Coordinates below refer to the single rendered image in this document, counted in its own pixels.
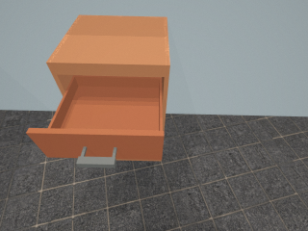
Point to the drawer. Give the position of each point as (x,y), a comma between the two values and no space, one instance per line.
(103,112)

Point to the cabinet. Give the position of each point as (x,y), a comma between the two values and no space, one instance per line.
(114,45)

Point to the handle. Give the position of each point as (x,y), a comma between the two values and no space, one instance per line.
(96,162)

